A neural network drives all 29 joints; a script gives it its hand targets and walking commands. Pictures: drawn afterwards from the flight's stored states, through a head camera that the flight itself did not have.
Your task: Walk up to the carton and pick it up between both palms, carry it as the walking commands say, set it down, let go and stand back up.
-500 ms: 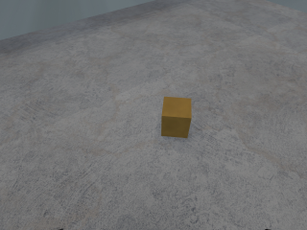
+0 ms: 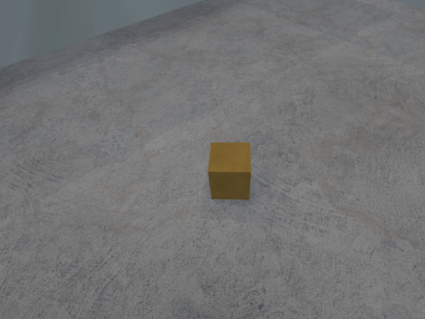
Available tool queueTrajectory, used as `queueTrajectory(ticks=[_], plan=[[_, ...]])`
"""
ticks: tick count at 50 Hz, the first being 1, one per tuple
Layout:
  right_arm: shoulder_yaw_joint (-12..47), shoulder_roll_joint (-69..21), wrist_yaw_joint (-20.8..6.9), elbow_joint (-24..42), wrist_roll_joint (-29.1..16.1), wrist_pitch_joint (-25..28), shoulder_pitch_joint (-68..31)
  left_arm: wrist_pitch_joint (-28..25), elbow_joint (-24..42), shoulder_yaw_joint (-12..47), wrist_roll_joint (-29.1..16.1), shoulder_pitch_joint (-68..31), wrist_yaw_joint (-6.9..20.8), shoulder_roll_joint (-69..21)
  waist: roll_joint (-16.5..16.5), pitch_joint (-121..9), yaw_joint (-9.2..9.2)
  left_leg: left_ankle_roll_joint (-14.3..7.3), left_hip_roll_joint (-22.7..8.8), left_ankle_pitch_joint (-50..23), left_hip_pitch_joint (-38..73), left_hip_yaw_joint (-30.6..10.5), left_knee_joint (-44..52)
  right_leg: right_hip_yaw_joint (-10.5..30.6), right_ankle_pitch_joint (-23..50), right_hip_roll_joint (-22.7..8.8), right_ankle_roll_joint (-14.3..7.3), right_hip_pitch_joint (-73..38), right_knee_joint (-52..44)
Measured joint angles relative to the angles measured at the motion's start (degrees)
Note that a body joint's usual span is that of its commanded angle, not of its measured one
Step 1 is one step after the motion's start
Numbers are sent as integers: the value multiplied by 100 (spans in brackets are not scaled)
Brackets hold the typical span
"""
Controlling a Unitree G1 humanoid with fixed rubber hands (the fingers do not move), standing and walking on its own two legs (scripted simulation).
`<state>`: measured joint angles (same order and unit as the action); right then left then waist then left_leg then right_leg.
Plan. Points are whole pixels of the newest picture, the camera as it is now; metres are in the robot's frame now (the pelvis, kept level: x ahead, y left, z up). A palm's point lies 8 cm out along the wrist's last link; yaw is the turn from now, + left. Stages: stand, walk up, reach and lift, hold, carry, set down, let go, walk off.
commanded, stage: walk up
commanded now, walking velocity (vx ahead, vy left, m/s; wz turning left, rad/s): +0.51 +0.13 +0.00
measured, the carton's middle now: (230, 171) +0.93 -0.03 -0.65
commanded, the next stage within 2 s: none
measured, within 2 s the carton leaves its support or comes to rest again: neither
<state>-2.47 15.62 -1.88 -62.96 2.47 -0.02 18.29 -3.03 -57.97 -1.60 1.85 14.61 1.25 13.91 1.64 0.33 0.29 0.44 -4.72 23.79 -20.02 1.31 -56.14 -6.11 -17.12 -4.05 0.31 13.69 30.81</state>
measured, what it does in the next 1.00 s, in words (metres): walks ahead: left foot, then right foot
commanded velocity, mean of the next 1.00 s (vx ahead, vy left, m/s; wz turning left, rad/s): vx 0.36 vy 0.03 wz -0.01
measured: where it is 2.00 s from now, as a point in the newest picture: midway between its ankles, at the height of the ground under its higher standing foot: (232, 269)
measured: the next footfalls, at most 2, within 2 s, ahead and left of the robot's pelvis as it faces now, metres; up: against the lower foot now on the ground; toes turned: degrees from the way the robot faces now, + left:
left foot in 0.34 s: +0.33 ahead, +0.17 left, +0.00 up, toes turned +9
right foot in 0.78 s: +0.52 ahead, -0.12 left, +0.00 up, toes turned -10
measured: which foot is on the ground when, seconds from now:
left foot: up 0.00-0.32, down 0.34-0.78, up 0.80-1.00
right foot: down 0.00-0.34, up 0.36-0.76, down 0.78-1.00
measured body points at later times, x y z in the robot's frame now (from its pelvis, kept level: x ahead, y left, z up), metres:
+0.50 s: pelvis +0.25 +0.05 +0.01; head +0.27 +0.08 +0.45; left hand +0.23 +0.31 -0.16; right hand +0.34 -0.18 -0.12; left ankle +0.29 +0.17 -0.74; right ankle +0.18 -0.09 -0.64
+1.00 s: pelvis +0.43 -0.02 +0.01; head +0.46 -0.05 +0.45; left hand +0.47 +0.23 -0.13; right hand +0.42 -0.25 -0.17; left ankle +0.40 +0.13 -0.66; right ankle +0.48 -0.11 -0.74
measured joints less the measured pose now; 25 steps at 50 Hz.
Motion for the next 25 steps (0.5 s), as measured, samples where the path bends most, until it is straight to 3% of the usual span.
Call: queueTrajectory(ticks=[2, 5, 10, 15, 17, 19, 21, 23, 25], plan=[[-22, -26, -66, 65, -17, 18, -127, -13, -118, -12, -21, 331, -28, -116, 13, 6, 51, 100, -38, -479, -407, 136, -403, 13, 70, -3, 23, -394, -454], [-29, -101, -147, 244, -28, -2, -389, -60, -251, -25, -53, 738, -44, -223, -24, 76, 136, 225, -120, -1080, -845, 263, -216, 33, 165, -43, 51, -894, -1011], [27, -204, -228, 451, -64, -48, -890, -108, -399, -39, -48, 1162, -82, -313, -65, 206, 342, 318, -147, -1581, -1053, 345, 1161, 0, -1, -120, 170, -1515, -1469], [59, -273, -240, 645, -84, 45, -1397, -110, -556, -60, -49, 1379, -127, -284, -140, 272, 538, 164, -24, -1479, -778, 584, 2352, -59, -474, -228, 413, -1971, -1489], [51, -278, -181, 749, -34, 204, -1539, -81, -636, -68, -86, 1455, -136, -280, -167, 274, 516, -42, 43, -1619, -545, 663, 2592, -20, -957, -317, 394, -1800, -688], [26, -366, -70, 805, 34, 388, -1623, -2, -731, -95, -111, 1235, -144, -260, -260, 418, 416, -198, 57, -1520, -550, 689, 2125, 296, -1293, -291, 114, -1029, 1342], [59, -468, -4, 767, 5, 466, -1482, 27, -690, -136, -98, 949, -141, -193, -322, 446, 358, -193, 22, -1282, -208, 706, 2248, 482, -1058, -110, -93, -231, 2890], [77, -547, 49, 661, -26, 468, -1223, 35, -557, -159, -75, 641, -121, -113, -360, 384, 278, -104, 1, -1305, 206, 699, 2670, 400, -628, -80, -157, 422, 3452], [87, -605, 93, 537, -61, 463, -932, 77, -386, -178, -41, 319, -83, -45, -383, 311, 179, -85, -12, -1335, 538, 663, 3025, 279, -308, -132, -117, 947, 3419]])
